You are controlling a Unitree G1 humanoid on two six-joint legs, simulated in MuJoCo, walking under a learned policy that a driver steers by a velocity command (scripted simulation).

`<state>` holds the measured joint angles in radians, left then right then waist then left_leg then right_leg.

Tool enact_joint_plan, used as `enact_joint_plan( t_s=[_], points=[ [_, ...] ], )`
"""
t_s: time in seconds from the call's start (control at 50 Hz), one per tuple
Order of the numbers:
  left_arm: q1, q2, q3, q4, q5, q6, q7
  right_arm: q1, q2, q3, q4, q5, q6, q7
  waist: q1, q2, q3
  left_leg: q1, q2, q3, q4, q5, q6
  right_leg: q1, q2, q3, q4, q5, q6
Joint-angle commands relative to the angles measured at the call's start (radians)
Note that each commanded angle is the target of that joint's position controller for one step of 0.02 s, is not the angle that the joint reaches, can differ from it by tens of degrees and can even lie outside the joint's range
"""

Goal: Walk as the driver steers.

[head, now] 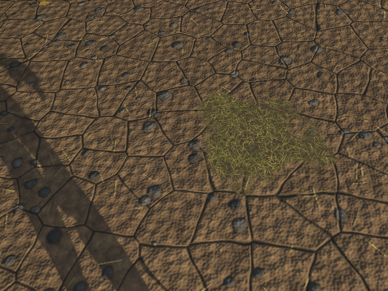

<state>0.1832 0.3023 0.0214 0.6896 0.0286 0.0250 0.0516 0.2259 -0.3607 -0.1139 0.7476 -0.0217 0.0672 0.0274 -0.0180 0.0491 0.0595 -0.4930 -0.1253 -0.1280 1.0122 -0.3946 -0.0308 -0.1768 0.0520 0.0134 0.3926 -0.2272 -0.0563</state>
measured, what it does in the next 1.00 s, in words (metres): steps on the spot: left foot, then right foot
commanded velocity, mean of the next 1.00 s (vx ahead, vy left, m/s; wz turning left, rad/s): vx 0.07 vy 0.00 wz -0.08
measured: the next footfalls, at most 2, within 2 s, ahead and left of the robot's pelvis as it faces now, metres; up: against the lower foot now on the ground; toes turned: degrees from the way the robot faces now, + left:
left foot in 0.34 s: +0.02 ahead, +0.13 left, +0.00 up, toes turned +16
right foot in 0.86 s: +0.03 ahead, -0.07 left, +0.00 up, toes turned -9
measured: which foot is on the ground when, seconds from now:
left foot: up 0.00-0.32, down 0.34-0.86, up 0.88-1.00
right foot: down 0.00-0.34, up 0.36-0.84, down 0.86-1.00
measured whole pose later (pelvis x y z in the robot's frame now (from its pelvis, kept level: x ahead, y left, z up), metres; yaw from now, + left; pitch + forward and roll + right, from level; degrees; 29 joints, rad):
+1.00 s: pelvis +0.03 +0.00 -0.01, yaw -11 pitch +1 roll +1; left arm 0.33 0.30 0.07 0.71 0.01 0.04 -0.03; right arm 0.18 -0.32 -0.05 0.71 -0.05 0.00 0.03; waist 0.01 0.05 0.02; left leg -0.50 0.05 0.03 1.05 -0.33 -0.04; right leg -0.20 0.06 0.02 0.49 -0.31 -0.10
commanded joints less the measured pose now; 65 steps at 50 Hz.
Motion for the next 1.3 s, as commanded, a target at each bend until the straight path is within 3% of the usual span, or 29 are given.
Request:
enact_joint_plan(
  t_s=[0.02, 0.12, 0.2, 0.3, 0.32, 0.34, 0.36, 0.38, 0.42, 0.46, 0.48, 0.54, 0.6, 0.66, 0.8, 0.82, 0.84, 0.86, 0.88, 0.9, 0.92, 0.94, 0.96, 0.98, 1.02, 1.14, 1.22, 1.26, 1.3],
  points=[
    [-0.053, 0.101, 0.021, -0.084, 0.003, -0.020, 0.001, 0.045, -0.087, -0.014, -0.043, 0.007, 0.008, 0.023, -0.009, -0.169, -0.040, -0.086, 0.073, 0.067, 0.169, 0.011, -0.020, 0.074, -0.248, 0.097, -0.088, 0.393, -0.108],
    [0.084, 0.136, 0.044, -0.044, 0.005, -0.018, -0.006, -0.087, -0.052, 0.012, -0.110, 0.013, 0.018, 0.040, 0.070, -0.192, -0.051, -0.142, 0.125, 0.126, 0.022, -0.012, -0.040, 0.234, -0.316, 0.043, -0.042, 0.558, -0.138],
    [0.091, 0.147, 0.054, -0.033, 0.005, -0.025, -0.023, -0.132, -0.018, 0.027, -0.150, 0.019, 0.021, 0.047, 0.068, -0.199, -0.068, -0.012, 0.130, 0.162, -0.127, -0.043, -0.011, 0.176, -0.336, -0.025, -0.011, 0.598, -0.138],
    [0.070, 0.165, 0.062, -0.010, -0.017, -0.022, -0.043, -0.087, -0.007, 0.035, -0.145, 0.014, 0.009, 0.022, 0.029, -0.231, -0.103, 0.205, 0.070, 0.209, -0.430, 0.004, 0.049, 0.104, -0.319, -0.068, 0.113, 0.608, -0.096],
    [0.063, 0.164, 0.062, -0.002, -0.030, -0.016, -0.043, -0.037, -0.009, 0.036, -0.128, -0.002, -0.002, 0.013, -0.011, -0.185, -0.121, 0.319, 0.065, 0.195, -0.606, 0.157, 0.065, 0.047, -0.296, -0.103, 0.196, 0.539, -0.056],
    [0.093, 0.134, 0.053, -0.004, -0.031, -0.014, -0.044, 0.025, -0.077, 0.021, -0.114, -0.022, -0.018, -0.001, -0.037, -0.042, -0.175, 0.521, 0.189, 0.019, -0.710, 0.282, 0.095, -0.115, -0.252, -0.152, 0.366, 0.341, 0.007],
    [0.122, -0.005, 0.010, -0.067, -0.014, -0.008, -0.054, -0.006, -0.184, 0.012, -0.148, -0.006, -0.033, -0.012, 0.011, 0.243, -0.212, 0.640, 0.528, -0.353, -0.690, 0.765, 0.226, -0.383, -0.100, -0.183, 0.530, -0.389, 0.075],
    [0.084, 0.061, 0.022, -0.026, -0.005, 0.017, -0.044, 0.057, -0.095, 0.029, -0.122, 0.021, -0.037, -0.025, -0.072, 0.083, -0.263, 0.538, 0.536, -0.230, -0.653, 0.828, 0.323, -0.275, -0.124, -0.029, 0.596, -0.410, 0.077],
    [0.096, 0.043, 0.016, 0.015, -0.035, 0.028, -0.056, -0.107, 0.051, 0.093, -0.106, 0.008, -0.044, -0.041, 0.021, 0.072, -0.099, 0.371, 0.410, -0.035, -0.712, 0.663, 0.253, -0.196, -0.129, 0.035, 0.512, -0.300, 0.076],
    [0.151, 0.111, 0.043, 0.061, -0.012, 0.030, -0.062, -0.154, -0.005, 0.082, -0.100, -0.001, -0.044, -0.064, 0.041, 0.137, -0.048, 0.357, 0.339, 0.069, -0.700, 0.740, 0.207, -0.185, -0.072, 0.002, 0.537, -0.215, 0.083],
    [0.173, 0.129, 0.053, 0.073, -0.012, 0.030, -0.065, -0.127, -0.033, 0.073, -0.092, 0.001, -0.040, -0.066, 0.036, 0.113, -0.063, 0.385, 0.350, 0.084, -0.683, 0.797, 0.215, -0.207, -0.054, -0.004, 0.595, -0.216, 0.084],
    [0.160, 0.101, 0.060, 0.069, -0.025, 0.038, -0.071, -0.108, -0.033, 0.065, -0.090, 0.006, -0.033, -0.068, 0.026, 0.053, -0.062, 0.401, 0.390, 0.108, -0.699, 0.660, 0.235, -0.278, -0.061, -0.013, 0.698, -0.214, 0.099],
    [0.098, 0.079, 0.063, 0.038, -0.018, 0.049, -0.081, -0.101, -0.008, 0.067, -0.084, -0.004, -0.036, -0.076, 0.008, 0.075, -0.018, 0.395, 0.402, 0.125, -0.738, 0.446, 0.241, -0.340, -0.086, -0.032, 0.664, -0.181, 0.111],
    [0.061, 0.051, 0.058, 0.005, -0.014, 0.052, -0.096, -0.082, -0.009, 0.061, -0.073, -0.011, -0.047, -0.075, 0.001, 0.067, -0.030, 0.422, 0.426, 0.150, -0.723, 0.429, 0.248, -0.334, -0.105, -0.049, 0.561, -0.182, 0.107],
    [0.033, 0.048, 0.063, -0.067, -0.027, 0.055, -0.114, -0.079, -0.064, 0.032, -0.071, -0.004, -0.061, -0.039, 0.012, 0.087, -0.095, 0.396, 0.483, 0.241, -0.588, 0.542, 0.196, -0.159, -0.088, -0.125, 0.319, -0.206, 0.037],
    [0.056, 0.052, 0.066, -0.066, -0.026, 0.054, -0.115, -0.067, -0.083, 0.024, -0.075, -0.003, -0.061, -0.030, 0.019, 0.076, -0.130, 0.359, 0.491, 0.257, -0.585, 0.286, 0.166, -0.084, -0.070, -0.146, 0.255, -0.201, 0.012],
    [0.116, 0.075, 0.076, -0.047, -0.019, 0.050, -0.120, -0.079, -0.091, 0.019, -0.083, -0.001, -0.058, -0.027, 0.054, 0.042, -0.143, 0.230, 0.472, 0.271, -0.551, -0.088, 0.126, 0.061, -0.054, -0.138, 0.179, -0.196, -0.022],
    [0.269, 0.150, 0.104, 0.015, -0.010, 0.041, -0.115, -0.099, -0.047, 0.030, -0.100, -0.011, -0.051, -0.024, 0.113, -0.138, -0.141, 0.026, 0.385, 0.333, -0.349, -0.368, 0.070, 0.236, -0.098, 0.021, 0.044, -0.384, -0.084],
    [0.361, 0.283, 0.138, 0.018, -0.024, 0.027, -0.108, -0.200, 0.042, 0.061, -0.174, -0.025, -0.046, -0.014, 0.182, -0.434, -0.054, -0.337, 0.165, 0.390, 0.036, -0.406, -0.007, 0.298, -0.380, 0.608, -0.200, -0.820, -0.231],
    [0.302, 0.239, 0.120, -0.014, -0.015, 0.022, -0.093, -0.322, -0.003, 0.055, -0.218, -0.050, -0.056, -0.011, 0.195, -0.256, 0.043, -0.453, 0.146, 0.132, 0.131, -0.244, 0.000, 0.186, -0.422, 0.765, -0.302, -0.832, -0.279],
    [0.219, 0.209, 0.105, -0.021, -0.018, 0.024, -0.074, -0.314, -0.036, 0.046, -0.221, -0.025, -0.073, -0.001, 0.138, -0.205, 0.077, -0.439, 0.187, 0.087, 0.128, -0.085, 0.002, 0.118, -0.393, 0.667, -0.288, -0.767, -0.262],
    [0.163, 0.189, 0.097, -0.034, -0.020, 0.019, -0.066, -0.228, -0.060, 0.038, -0.183, -0.015, -0.088, 0.007, 0.079, -0.175, 0.065, -0.379, 0.200, 0.089, 0.092, 0.027, -0.005, 0.097, -0.336, 0.574, -0.277, -0.648, -0.228],
    [0.130, 0.189, 0.095, -0.045, -0.021, 0.007, -0.063, -0.166, -0.072, 0.034, -0.149, -0.029, -0.097, 0.011, 0.049, -0.160, 0.032, -0.325, 0.201, 0.094, 0.055, 0.089, -0.014, 0.105, -0.281, 0.499, -0.274, -0.537, -0.202],
    [0.117, 0.174, 0.090, -0.050, -0.019, -0.009, -0.064, -0.128, -0.069, 0.035, -0.119, -0.043, -0.098, 0.013, 0.042, -0.146, 0.004, -0.272, 0.196, 0.106, 0.045, 0.146, -0.021, 0.100, -0.234, 0.437, -0.267, -0.446, -0.189],
    [0.160, 0.163, 0.086, -0.029, -0.025, -0.038, -0.074, -0.133, -0.047, 0.041, -0.114, -0.040, -0.086, 0.013, 0.046, -0.114, -0.013, -0.257, 0.183, 0.110, 0.017, 0.198, -0.031, 0.105, -0.194, 0.395, -0.254, -0.346, -0.188],
    [0.263, 0.162, 0.084, 0.006, -0.021, -0.074, -0.069, -0.246, -0.022, 0.056, -0.139, -0.021, -0.084, 0.016, 0.102, -0.163, 0.024, -0.283, 0.174, 0.124, -0.226, 0.305, -0.069, 0.111, -0.175, 0.386, -0.259, -0.223, -0.199],
    [0.297, 0.164, 0.078, 0.033, -0.022, -0.094, -0.060, -0.346, -0.018, 0.063, -0.172, -0.015, -0.103, 0.031, 0.148, -0.173, 0.052, -0.206, 0.171, 0.147, -0.388, 0.348, -0.026, 0.129, -0.208, 0.383, -0.268, -0.133, -0.187],
    [0.287, 0.181, 0.078, 0.046, -0.021, -0.103, -0.056, -0.346, -0.032, 0.062, -0.183, -0.013, -0.108, 0.035, 0.140, -0.190, 0.065, -0.170, 0.173, 0.171, -0.436, 0.319, 0.025, 0.179, -0.242, 0.356, -0.283, -0.026, -0.173],
    [0.261, 0.191, 0.074, 0.064, -0.015, -0.109, -0.053, -0.260, -0.049, 0.054, -0.172, -0.012, -0.110, 0.027, 0.081, -0.200, 0.046, -0.027, 0.132, 0.220, -0.474, 0.228, 0.085, 0.197, -0.252, 0.272, -0.217, 0.364, -0.138]
  ],
)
